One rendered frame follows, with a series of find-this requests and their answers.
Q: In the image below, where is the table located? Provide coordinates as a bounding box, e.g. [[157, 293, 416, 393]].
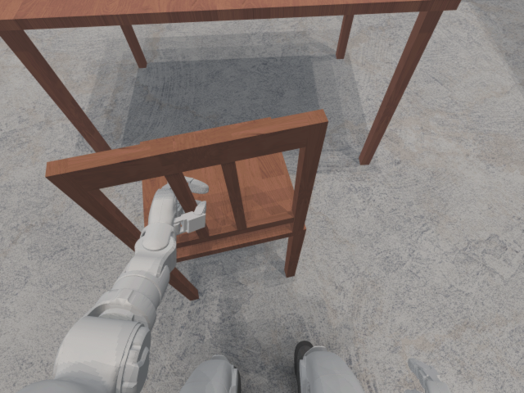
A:
[[0, 0, 461, 165]]

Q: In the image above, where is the chair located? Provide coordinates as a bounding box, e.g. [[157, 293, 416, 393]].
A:
[[45, 109, 328, 300]]

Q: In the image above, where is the robot left upper arm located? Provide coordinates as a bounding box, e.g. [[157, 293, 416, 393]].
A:
[[16, 316, 151, 393]]

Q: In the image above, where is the robot right hand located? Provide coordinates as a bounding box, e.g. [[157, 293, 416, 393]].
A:
[[404, 358, 452, 393]]

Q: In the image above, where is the left robot forearm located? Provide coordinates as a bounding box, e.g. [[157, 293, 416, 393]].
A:
[[53, 223, 177, 379]]

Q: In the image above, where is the robot left hand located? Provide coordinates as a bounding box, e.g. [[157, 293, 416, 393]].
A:
[[148, 176, 209, 236]]

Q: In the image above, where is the right robot foot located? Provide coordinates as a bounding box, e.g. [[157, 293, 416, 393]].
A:
[[294, 341, 313, 393]]

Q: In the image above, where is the robot right shin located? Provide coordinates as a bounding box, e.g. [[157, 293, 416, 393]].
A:
[[304, 346, 327, 356]]

